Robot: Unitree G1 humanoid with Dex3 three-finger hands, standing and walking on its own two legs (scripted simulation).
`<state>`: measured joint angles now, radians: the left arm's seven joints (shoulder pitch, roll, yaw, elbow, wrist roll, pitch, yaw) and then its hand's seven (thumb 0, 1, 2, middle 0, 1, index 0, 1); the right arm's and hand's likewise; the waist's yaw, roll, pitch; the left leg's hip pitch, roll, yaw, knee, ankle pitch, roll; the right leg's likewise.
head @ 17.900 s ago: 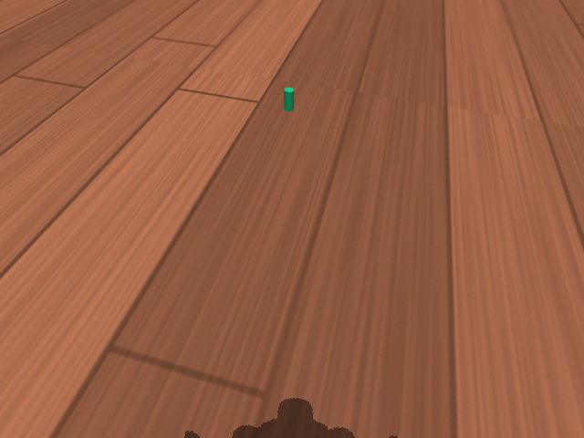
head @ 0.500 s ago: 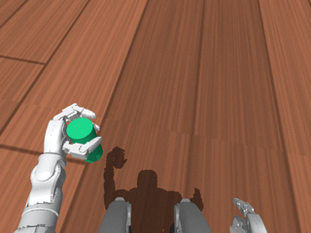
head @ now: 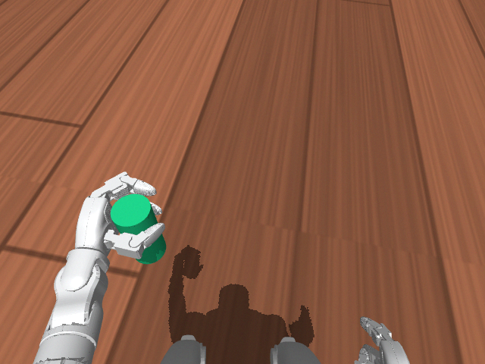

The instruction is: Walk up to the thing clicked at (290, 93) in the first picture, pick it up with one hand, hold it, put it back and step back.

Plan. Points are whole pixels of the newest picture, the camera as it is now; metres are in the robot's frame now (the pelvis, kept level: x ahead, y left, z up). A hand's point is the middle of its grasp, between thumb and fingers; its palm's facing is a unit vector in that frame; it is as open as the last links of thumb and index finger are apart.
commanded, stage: lift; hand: left
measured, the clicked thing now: (141, 231) +0.33 +0.17 -0.01
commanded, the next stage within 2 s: hold in 0.36 s
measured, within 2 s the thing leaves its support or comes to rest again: neither
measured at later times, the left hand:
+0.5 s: hand (140, 207) +0.34 +0.16 +0.06, palm faces -0.04 -1.00 +0.00, open 8.4 cm
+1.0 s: hand (137, 208) +0.33 +0.16 +0.07, palm faces -0.03 -1.00 -0.01, open 8.4 cm
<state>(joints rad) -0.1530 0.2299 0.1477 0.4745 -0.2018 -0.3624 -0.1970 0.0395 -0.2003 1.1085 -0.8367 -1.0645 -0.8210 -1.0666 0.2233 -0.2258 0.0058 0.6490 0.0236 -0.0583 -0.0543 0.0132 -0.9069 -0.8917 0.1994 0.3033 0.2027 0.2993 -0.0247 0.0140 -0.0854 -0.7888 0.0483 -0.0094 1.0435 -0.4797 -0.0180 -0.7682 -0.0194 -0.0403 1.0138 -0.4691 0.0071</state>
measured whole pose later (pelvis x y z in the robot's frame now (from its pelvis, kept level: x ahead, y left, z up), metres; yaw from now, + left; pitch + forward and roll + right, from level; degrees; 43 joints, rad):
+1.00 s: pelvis +0.01 -0.01 +0.03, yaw +0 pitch +6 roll -1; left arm -0.14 0.21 0.14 0.50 -0.20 -0.37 -0.21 0.04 -0.20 1.11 -0.83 -1.07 -0.82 -1.07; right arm 0.23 -0.23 0.00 0.66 0.02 -0.03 -0.06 0.01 -0.91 -0.90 0.20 0.30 0.20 0.30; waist -0.02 0.01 -0.04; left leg -0.53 0.05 0.00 0.84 -0.41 -0.03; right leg -0.52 -0.02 -0.03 0.82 -0.41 0.00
